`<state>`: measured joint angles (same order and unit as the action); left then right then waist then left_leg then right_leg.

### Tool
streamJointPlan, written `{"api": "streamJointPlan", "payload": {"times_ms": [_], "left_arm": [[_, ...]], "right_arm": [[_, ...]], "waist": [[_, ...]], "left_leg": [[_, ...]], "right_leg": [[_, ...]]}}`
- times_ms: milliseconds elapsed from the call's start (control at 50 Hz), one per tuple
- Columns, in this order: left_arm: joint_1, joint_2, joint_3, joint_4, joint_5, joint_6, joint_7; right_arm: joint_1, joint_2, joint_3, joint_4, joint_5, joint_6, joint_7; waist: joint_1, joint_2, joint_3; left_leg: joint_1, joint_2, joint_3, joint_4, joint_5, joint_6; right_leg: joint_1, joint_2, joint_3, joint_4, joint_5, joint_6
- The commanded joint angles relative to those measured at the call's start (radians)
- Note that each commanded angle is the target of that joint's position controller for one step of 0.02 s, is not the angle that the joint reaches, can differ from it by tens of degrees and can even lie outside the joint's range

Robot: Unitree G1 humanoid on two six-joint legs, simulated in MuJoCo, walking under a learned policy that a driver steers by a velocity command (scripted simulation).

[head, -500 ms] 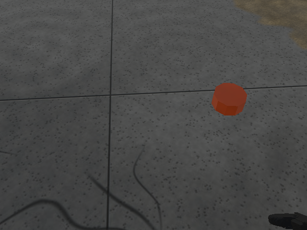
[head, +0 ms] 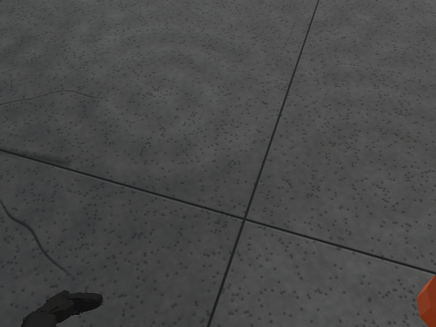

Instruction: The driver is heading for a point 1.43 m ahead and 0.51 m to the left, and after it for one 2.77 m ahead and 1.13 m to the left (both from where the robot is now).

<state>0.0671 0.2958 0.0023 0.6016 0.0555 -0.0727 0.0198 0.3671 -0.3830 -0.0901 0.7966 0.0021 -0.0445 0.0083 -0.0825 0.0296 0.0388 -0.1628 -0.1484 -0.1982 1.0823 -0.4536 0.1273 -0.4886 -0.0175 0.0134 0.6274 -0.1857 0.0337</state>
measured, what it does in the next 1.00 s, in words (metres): walks ahead, turning left: left foot, then right foot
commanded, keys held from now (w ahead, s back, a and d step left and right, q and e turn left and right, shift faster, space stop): w+q+shift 0.28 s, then w+shift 0.72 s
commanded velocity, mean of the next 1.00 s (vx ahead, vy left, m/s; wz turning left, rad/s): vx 1.00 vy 0.00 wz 0.50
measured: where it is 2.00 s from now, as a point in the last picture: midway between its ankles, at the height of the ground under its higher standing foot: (54, 87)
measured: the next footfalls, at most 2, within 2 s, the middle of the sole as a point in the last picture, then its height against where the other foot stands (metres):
left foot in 0.40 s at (181, 311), level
right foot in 0.82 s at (166, 178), level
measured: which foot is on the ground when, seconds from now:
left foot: up 0.00-0.38, down 0.40-0.82, up 0.84-1.00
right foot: down 0.00-0.40, up 0.42-0.80, down 0.82-1.00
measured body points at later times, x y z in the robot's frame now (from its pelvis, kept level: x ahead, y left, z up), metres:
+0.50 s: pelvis +0.43 +0.06 +0.00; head +0.46 +0.06 +0.44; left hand +0.35 +0.30 -0.13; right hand +0.68 -0.12 -0.12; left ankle +0.47 +0.09 -0.71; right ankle +0.31 -0.14 -0.57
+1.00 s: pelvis +0.90 +0.20 +0.02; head +0.91 +0.21 +0.47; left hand +0.80 +0.47 -0.11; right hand +1.13 +0.02 -0.09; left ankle +0.76 +0.27 -0.60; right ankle +0.96 +0.13 -0.71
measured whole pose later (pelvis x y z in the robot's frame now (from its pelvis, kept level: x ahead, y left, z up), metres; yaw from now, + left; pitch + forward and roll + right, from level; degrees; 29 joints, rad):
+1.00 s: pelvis +0.90 +0.20 +0.02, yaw +28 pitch +0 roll -2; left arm 0.35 0.30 0.05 0.85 0.04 -0.07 -0.01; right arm 0.24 -0.30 -0.01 0.80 -0.03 -0.07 0.02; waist 0.02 0.02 0.02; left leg -0.45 0.00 -0.07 1.30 -0.29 0.11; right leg -0.26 0.06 -0.09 0.49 -0.24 -0.06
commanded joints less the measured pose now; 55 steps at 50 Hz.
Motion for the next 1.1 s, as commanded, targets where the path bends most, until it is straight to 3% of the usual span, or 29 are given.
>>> {"api": "streamJointPlan", "payload": {"times_ms": [20,40,60,120,200,260,320,360,380,400,420,440,460,480,540,620,660,700,760,800,820,840,860,880,900,920,980,1040,1100], "left_arm": [[0.208,0.136,0.071,0.012,-0.002,0.010,0.005],[0.230,0.117,0.065,0.041,0.000,0.009,0.004],[0.259,0.102,0.058,0.075,-0.005,0.001,0.004],[0.304,0.065,0.052,0.139,-0.032,-0.029,-0.019],[0.288,0.083,0.052,0.167,-0.026,-0.053,-0.025],[0.360,0.112,0.058,0.207,-0.023,-0.054,-0.018],[0.426,0.172,0.065,0.225,-0.023,-0.038,0.004],[0.388,0.236,0.078,0.217,-0.020,-0.008,0.018],[0.339,0.239,0.076,0.198,-0.016,0.002,0.016],[0.318,0.210,0.074,0.192,-0.014,0.007,0.004],[0.425,0.072,0.044,0.113,-0.026,-0.002,-0.014],[0.325,0.137,0.046,0.061,-0.043,-0.019,-0.013],[0.240,0.140,0.043,0.047,-0.052,-0.030,-0.014],[0.243,0.127,0.037,0.062,-0.049,-0.033,-0.014],[0.288,0.075,0.024,0.099,-0.005,0.018,-0.031],[0.063,0.029,0.006,0.017,-0.011,0.026,-0.055],[-0.005,0.016,-0.001,0.000,-0.025,0.017,-0.070],[-0.048,0.023,0.002,-0.004,-0.038,0.013,-0.076],[-0.054,0.063,0.017,-0.004,-0.027,0.010,-0.062],[0.123,0.126,0.047,0.043,-0.026,0.012,-0.042],[0.340,0.158,0.065,0.109,-0.027,0.017,-0.026],[0.538,0.229,0.091,0.153,-0.013,0.022,-0.004],[0.530,0.338,0.121,0.162,0.015,0.017,-0.010],[0.466,0.236,0.106,0.155,-0.009,0.018,-0.030],[0.363,0.190,0.098,0.158,-0.013,0.009,-0.034],[0.330,0.135,0.088,0.170,-0.014,0.003,-0.038],[0.317,0.055,0.057,0.222,-0.018,-0.013,-0.033],[0.337,0.083,0.061,0.249,-0.040,-0.040,-0.037],[0.337,0.095,0.066,0.253,-0.053,-0.058,-0.046]], "right_arm": [[-0.119,-0.066,0.016,-0.135,-0.029,-0.003,0.014],[-0.159,-0.053,0.017,-0.141,-0.036,0.007,0.032],[-0.164,-0.025,0.024,-0.157,-0.041,0.019,0.048],[-0.236,0.029,0.048,-0.207,-0.040,0.048,0.069],[-0.361,0.022,0.061,-0.271,-0.030,0.052,0.082],[-0.479,0.032,0.075,-0.295,-0.033,0.048,0.102],[-0.457,0.033,0.078,-0.270,-0.039,0.040,0.095],[-0.218,-0.025,0.052,-0.189,-0.043,0.032,0.072],[0.006,-0.069,0.026,-0.111,-0.042,0.027,0.053],[0.110,-0.114,-0.004,-0.058,-0.042,0.028,0.027],[0.000,-0.223,-0.027,-0.091,-0.054,0.041,0.010],[0.052,-0.208,-0.032,-0.120,-0.041,0.048,0.000],[0.025,-0.174,-0.030,-0.097,-0.036,0.040,-0.011],[-0.007,-0.123,-0.018,-0.073,-0.032,0.026,-0.016],[-0.061,-0.022,0.021,-0.049,-0.025,-0.024,-0.023],[-0.017,-0.025,0.020,-0.010,-0.006,-0.064,0.000],[0.002,-0.030,0.018,-0.003,0.007,-0.079,0.009],[0.047,-0.052,0.015,0.020,0.017,-0.090,0.010],[0.086,-0.102,0.009,0.054,-0.002,-0.083,0.000],[0.083,-0.149,0.001,0.071,-0.035,-0.061,-0.019],[0.039,-0.158,-0.002,0.069,-0.049,-0.044,-0.028],[0.024,-0.093,0.016,0.055,-0.060,-0.043,-0.031],[0.170,0.075,0.055,0.003,0.001,-0.057,-0.004],[0.060,-0.009,0.049,0.003,-0.010,-0.070,-0.011],[-0.036,-0.022,0.046,-0.025,0.000,-0.071,-0.013],[-0.091,-0.019,0.056,-0.033,-0.014,-0.070,-0.007],[-0.099,0.045,0.074,-0.058,-0.044,-0.031,0.022],[-0.235,0.058,0.091,-0.124,-0.052,-0.014,0.039],[-0.377,0.062,0.106,-0.174,-0.040,-0.027,0.057]], "waist": [[0.147,-0.106,-0.144],[0.143,-0.078,-0.092],[0.126,-0.108,-0.057],[0.101,-0.116,-0.002],[0.074,-0.101,0.063],[0.103,-0.057,0.124],[0.069,-0.107,0.061],[-0.069,-0.157,-0.065],[-0.162,-0.165,-0.150],[-0.185,-0.078,-0.183],[0.014,0.202,-0.274],[-0.063,0.074,-0.418],[-0.048,-0.008,-0.250],[0.012,-0.077,-0.096],[0.129,-0.112,0.004],[0.095,-0.042,0.118],[0.071,-0.036,0.111],[0.047,-0.039,0.103],[0.052,-0.003,0.044],[0.153,0.065,-0.092],[0.271,0.061,-0.185],[0.348,0.010,-0.290],[0.207,-0.386,-0.426],[0.239,-0.238,-0.392],[0.194,-0.143,-0.204],[0.175,-0.019,-0.136],[0.075,-0.055,-0.024],[0.058,-0.072,0.088],[0.073,-0.051,0.123]], "left_leg": [[-0.598,0.150,0.096,0.269,0.164,-0.016],[-0.577,0.179,0.102,0.237,0.177,-0.023],[-0.569,0.201,0.102,0.222,0.182,-0.030],[-0.637,0.242,0.123,0.215,0.236,-0.037],[-0.625,0.233,0.191,0.047,0.418,-0.039],[-0.558,0.196,0.321,-0.184,0.459,0.001],[-0.358,0.081,0.407,-0.311,0.399,0.057],[-0.088,0.023,0.358,-0.345,0.288,0.098],[0.153,0.025,0.293,-0.408,0.266,0.133],[0.373,0.092,0.174,-0.493,0.227,0.161],[0.637,0.391,-0.303,-0.504,0.274,0.252],[0.677,0.442,-0.529,-0.687,0.131,0.323],[0.535,0.435,-0.472,-0.787,0.111,0.285],[0.338,0.410,-0.381,-0.825,0.163,0.247],[-0.004,0.302,-0.182,-0.888,0.266,0.199],[-0.117,0.212,-0.007,-1.007,0.370,0.167],[-0.139,0.184,0.062,-1.042,0.481,0.131],[-0.061,0.225,0.070,-1.096,0.612,0.111],[0.199,0.262,0.111,-0.963,1.080,0.070],[0.285,0.296,0.117,-0.682,1.381,0.033],[0.208,0.278,0.143,-0.417,1.340,0.020],[0.000,0.231,0.163,-0.052,1.077,0.014],[-0.401,0.020,0.139,0.396,0.113,-0.034],[-0.516,0.036,0.048,0.450,0.041,-0.002],[-0.577,0.113,0.057,0.412,0.149,0.001],[-0.548,0.151,0.075,0.347,0.184,-0.001],[-0.470,0.208,0.075,0.226,0.159,-0.028],[-0.562,0.262,0.134,0.044,0.243,-0.065],[-0.445,0.265,0.219,-0.305,0.487,-0.072]], "right_leg": [[0.596,-0.346,0.550,-0.377,-0.521,-0.141],[0.523,-0.297,0.404,-0.384,-0.350,-0.120],[0.469,-0.277,0.312,-0.397,-0.265,-0.112],[0.434,-0.262,0.125,-0.439,-0.030,-0.092],[0.374,-0.211,-0.123,-0.498,0.245,-0.069],[0.419,-0.178,-0.250,-0.524,0.465,-0.033],[0.517,-0.199,-0.291,-0.387,1.125,-0.018],[0.515,-0.252,-0.267,-0.087,1.328,-0.043],[0.422,-0.258,-0.248,0.162,1.267,-0.072],[0.223,-0.159,-0.259,0.534,0.670,-0.079],[-0.173,-0.011,-0.198,0.931,-0.321,-0.035],[-0.294,0.005,0.004,1.020,-0.238,-0.047],[-0.355,-0.044,0.023,0.956,-0.158,-0.051],[-0.321,-0.087,0.016,0.846,-0.127,-0.056],[-0.131,-0.147,0.038,0.649,-0.167,-0.030],[-0.166,-0.166,-0.022,0.298,0.056,-0.017],[-0.045,-0.131,-0.059,0.099,0.274,-0.041],[0.033,-0.092,-0.082,-0.002,0.422,-0.075],[0.049,-0.007,-0.121,-0.072,0.307,-0.122],[0.228,0.065,-0.113,-0.053,0.111,-0.151],[0.442,0.069,-0.114,-0.068,0.039,-0.163],[0.697,-0.077,0.036,-0.003,-0.174,-0.186],[0.949,-0.372,0.646,-0.171,-0.486,-0.344],[0.904,-0.343,0.838,-0.335,-0.476,-0.313],[0.753,-0.322,0.633,-0.332,-0.359,-0.295],[0.616,-0.287,0.514,-0.343,-0.239,-0.284],[0.345,-0.207,0.328,-0.431,-0.197,-0.251],[0.250,-0.174,0.204,-0.563,-0.131,-0.254],[0.195,-0.096,0.034,-0.632,0.091,-0.221]]}}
